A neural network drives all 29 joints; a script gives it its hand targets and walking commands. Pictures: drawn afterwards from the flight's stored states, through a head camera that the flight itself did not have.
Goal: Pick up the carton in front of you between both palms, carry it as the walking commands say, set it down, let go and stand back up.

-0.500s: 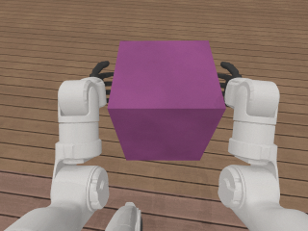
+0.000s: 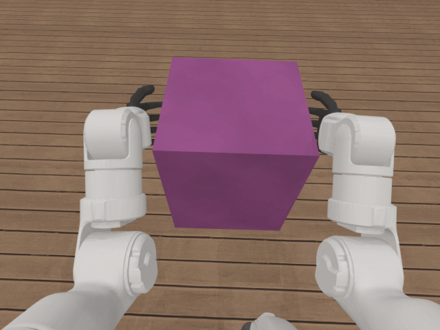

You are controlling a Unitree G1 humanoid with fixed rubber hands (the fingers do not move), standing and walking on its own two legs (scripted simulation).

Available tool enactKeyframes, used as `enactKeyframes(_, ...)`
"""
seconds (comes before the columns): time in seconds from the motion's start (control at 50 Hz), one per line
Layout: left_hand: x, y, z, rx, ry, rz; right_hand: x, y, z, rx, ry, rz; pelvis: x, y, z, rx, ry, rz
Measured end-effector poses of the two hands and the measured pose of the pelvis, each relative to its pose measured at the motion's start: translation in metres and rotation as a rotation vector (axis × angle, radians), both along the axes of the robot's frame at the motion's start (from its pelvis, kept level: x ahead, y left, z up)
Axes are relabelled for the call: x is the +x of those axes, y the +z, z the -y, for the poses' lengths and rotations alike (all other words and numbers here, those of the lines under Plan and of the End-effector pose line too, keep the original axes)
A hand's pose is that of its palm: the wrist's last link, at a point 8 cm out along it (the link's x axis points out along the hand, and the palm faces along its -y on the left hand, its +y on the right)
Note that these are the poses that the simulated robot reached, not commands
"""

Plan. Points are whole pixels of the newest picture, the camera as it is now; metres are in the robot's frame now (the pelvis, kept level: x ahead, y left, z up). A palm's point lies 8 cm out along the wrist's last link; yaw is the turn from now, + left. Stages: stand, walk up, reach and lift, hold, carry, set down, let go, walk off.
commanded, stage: carry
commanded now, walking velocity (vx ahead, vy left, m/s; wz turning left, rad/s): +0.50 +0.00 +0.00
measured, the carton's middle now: (230, 151) +0.40 +0.00 +0.11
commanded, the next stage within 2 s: none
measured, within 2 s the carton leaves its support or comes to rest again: neither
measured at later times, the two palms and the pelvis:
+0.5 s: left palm (148, 39) +0.69 +0.18 +0.17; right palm (276, 40) +0.68 -0.12 +0.18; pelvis +0.32 +0.04 +0.03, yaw +0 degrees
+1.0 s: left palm (175, 23) +0.90 +0.15 +0.12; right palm (273, 25) +0.91 -0.15 +0.12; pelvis +0.64 +0.00 +0.04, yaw +2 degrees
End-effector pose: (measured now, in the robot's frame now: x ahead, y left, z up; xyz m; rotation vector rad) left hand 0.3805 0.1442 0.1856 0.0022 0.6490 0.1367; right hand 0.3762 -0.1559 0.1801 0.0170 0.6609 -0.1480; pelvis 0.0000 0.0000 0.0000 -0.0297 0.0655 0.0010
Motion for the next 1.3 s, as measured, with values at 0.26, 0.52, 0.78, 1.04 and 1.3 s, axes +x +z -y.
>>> enactKeyframes(0.26,0.137,0.017,-0.031,0.001,0.096,-0.029,0.172,0.024,-0.033,0.017,0.087,-0.029,0.152,0.035,0.004,0.035,0.013,-0.024)
enactKeyframes(0.52,0.322,-0.017,-0.039,-0.032,-0.022,-0.147,0.313,-0.009,-0.039,-0.037,-0.018,-0.147,0.326,0.030,-0.038,0.012,-0.009,-0.016)
enactKeyframes(0.78,0.434,-0.058,-0.020,-0.098,0.026,-0.093,0.428,-0.051,-0.022,0.052,-0.074,-0.090,0.496,0.040,-0.022,0.010,-0.027,-0.020)
enactKeyframes(1.04,0.538,-0.056,-0.010,-0.023,0.068,-0.095,0.554,-0.058,-0.013,0.051,0.033,-0.096,0.663,0.046,0.003,0.042,0.022,-0.004)
enactKeyframes(1.3,0.715,-0.060,-0.046,-0.056,0.028,0.006,0.719,-0.052,-0.049,0.016,-0.003,0.005,0.837,0.017,-0.039,0.033,-0.002,0.036)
